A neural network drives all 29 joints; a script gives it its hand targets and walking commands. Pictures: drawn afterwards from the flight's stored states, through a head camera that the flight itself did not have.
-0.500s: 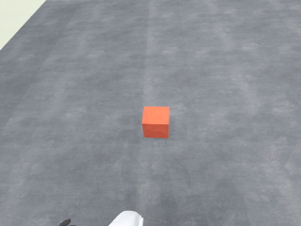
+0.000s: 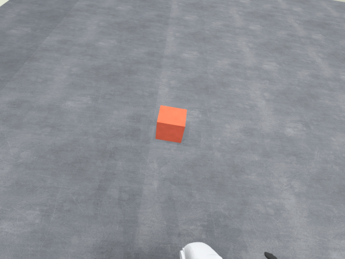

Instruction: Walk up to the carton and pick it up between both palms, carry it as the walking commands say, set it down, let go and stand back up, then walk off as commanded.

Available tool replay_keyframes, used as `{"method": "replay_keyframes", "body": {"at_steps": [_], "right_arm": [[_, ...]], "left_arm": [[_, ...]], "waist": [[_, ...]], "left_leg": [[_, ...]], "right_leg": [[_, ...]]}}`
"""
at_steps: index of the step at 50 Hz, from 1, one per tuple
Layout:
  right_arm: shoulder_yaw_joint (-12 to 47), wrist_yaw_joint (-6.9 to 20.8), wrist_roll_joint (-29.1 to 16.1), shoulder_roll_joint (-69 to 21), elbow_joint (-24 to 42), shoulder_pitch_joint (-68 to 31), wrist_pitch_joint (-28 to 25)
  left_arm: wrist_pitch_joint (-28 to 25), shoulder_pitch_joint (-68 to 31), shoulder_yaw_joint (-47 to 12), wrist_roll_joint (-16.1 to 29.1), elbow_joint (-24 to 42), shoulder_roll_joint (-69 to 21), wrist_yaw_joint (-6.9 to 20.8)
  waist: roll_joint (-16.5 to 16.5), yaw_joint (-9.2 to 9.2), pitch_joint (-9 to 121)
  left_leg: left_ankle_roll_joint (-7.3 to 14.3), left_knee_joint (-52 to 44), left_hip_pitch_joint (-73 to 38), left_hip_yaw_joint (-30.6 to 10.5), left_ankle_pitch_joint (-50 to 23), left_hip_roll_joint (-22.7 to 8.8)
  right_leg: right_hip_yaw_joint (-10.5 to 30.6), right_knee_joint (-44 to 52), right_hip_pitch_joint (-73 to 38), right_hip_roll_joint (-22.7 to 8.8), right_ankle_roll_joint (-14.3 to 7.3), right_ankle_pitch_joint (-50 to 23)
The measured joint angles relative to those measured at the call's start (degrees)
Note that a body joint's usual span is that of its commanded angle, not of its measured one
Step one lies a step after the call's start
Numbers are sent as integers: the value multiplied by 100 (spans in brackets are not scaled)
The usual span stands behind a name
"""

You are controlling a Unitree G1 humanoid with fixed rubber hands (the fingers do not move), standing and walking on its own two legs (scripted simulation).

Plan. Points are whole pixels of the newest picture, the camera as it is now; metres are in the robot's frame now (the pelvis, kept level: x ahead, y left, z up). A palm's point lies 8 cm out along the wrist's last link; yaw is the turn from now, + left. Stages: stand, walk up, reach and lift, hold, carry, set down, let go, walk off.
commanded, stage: walk off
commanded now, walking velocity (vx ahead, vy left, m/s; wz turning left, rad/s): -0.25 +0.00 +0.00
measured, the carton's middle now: (170, 124) +1.02 -0.05 -0.68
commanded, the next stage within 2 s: none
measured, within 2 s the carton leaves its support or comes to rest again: neither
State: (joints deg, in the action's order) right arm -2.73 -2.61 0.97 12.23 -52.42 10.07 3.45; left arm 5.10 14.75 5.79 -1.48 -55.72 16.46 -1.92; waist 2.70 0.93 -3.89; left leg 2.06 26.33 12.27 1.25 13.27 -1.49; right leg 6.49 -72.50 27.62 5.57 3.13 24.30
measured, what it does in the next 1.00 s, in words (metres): walks backwards: right foot, then left foot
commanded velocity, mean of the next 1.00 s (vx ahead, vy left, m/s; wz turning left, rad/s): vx -0.25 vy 0.00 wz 0.00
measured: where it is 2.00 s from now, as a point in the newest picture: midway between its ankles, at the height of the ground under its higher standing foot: outside the picture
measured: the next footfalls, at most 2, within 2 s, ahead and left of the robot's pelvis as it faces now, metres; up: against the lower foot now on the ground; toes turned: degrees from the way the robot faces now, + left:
right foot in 0.28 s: -0.10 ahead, -0.14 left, +0.00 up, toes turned -2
left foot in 0.78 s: -0.25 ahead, +0.09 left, +0.00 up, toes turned +2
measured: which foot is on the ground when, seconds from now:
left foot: down 0.00-0.28, up 0.30-0.76, down 0.78-1.00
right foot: up 0.00-0.26, down 0.28-0.78, up 0.80-1.00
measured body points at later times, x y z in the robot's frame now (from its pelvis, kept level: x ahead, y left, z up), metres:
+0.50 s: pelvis -0.15 -0.05 +0.00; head -0.12 -0.09 +0.45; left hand -0.05 +0.22 -0.11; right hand -0.13 -0.32 -0.16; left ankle -0.21 +0.11 -0.62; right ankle -0.14 -0.14 -0.74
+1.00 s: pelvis -0.30 +0.00 +0.00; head -0.28 +0.04 +0.45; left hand -0.28 +0.28 -0.16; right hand -0.20 -0.27 -0.11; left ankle -0.29 +0.09 -0.74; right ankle -0.36 -0.16 -0.62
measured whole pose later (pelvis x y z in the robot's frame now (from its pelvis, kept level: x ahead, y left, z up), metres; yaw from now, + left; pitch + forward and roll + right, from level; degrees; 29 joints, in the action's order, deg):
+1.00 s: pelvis -0.30 +0.00 +0.00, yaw +0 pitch -1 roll -3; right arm -2.4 -2.6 0.8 12.2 -51.2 9.4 3.0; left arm 5.1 15.5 5.8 -1.4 -55.4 16.4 -1.8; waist 2.5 1.0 -3.7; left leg 2.3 26.2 12.9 1.4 12.8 -1.6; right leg 6.4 -73.2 27.3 5.6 3.8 24.2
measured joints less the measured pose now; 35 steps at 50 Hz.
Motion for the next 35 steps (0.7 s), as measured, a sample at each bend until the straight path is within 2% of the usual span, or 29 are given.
{"method": "replay_keyframes", "body": {"at_steps": [3,6,10,14,15,16,17,18,21,24,26,30,35], "right_arm": [[35,-32,-20,-10,93,-187,-84],[48,-30,3,3,95,-259,-115],[2,24,57,75,-16,-233,-69],[-84,64,33,197,-164,-57,22],[-115,68,21,232,-198,0,38],[-144,52,38,250,-232,81,72],[-171,46,39,269,-257,157,116],[-197,57,24,295,-271,217,148],[-262,101,44,363,-307,370,156],[-311,91,65,406,-359,520,161],[-314,74,47,406,-362,548,184],[-273,47,-32,347,-295,450,234],[-194,36,-122,205,-184,217,206]], "left_arm": [[35,4,1,40,4,-18,-33],[64,-82,-34,94,72,-77,-52],[42,-246,-102,168,177,-194,-53],[-85,-240,-147,148,235,-259,-26],[-107,-226,-153,113,220,-295,-22],[-113,-198,-173,67,229,-322,-13],[-115,-170,-201,21,246,-345,-15],[-110,-152,-230,-9,261,-367,-25],[-91,-232,-284,-17,343,-396,-50],[-151,-450,-320,37,477,-409,-73],[-217,-581,-348,60,542,-412,-100],[-290,-690,-384,52,561,-400,-110],[-255,-625,-340,-7,402,-315,-41]], "waist": [[-41,-15,-26],[-125,-44,-56],[-285,-118,-104],[-420,-160,-62],[-489,-178,-80],[-501,-170,-63],[-489,-152,-40],[-487,-151,-21],[-510,-191,6],[-527,-196,27],[-508,-188,20],[-418,-144,-20],[-228,-48,-76]], "left_leg": [[13,-15,148,18,-153,-23],[-4,-34,304,35,-318,-42],[-59,-72,524,70,-574,-52],[-200,9,840,120,-806,-40],[-251,295,994,88,-363,-57],[-292,847,1198,-55,396,42],[-298,1562,1414,-270,916,216],[-286,2287,1597,-468,1140,390],[-358,3976,1827,-745,1150,679],[-570,4715,1636,-771,1100,713],[-696,4560,1349,-723,1146,661],[-791,3413,702,-501,1466,478],[-586,1762,70,-176,1616,307]], "right_leg": [[-91,471,-464,-92,161,163],[-299,1399,-929,-242,195,472],[-567,2731,-1443,-397,71,574],[-710,4476,-1990,-496,-184,-328],[-730,4520,-1949,-470,-296,-482],[-730,4437,-1854,-494,-391,-559],[-721,4404,-1793,-549,-456,-619],[-717,4432,-1763,-601,-487,-688],[-730,4562,-1682,-685,-504,-905],[-766,4604,-1546,-709,-539,-1066],[-783,4624,-1446,-723,-557,-1171],[-805,4666,-1248,-733,-555,-1400],[-846,4757,-987,-729,-497,-1746]]}}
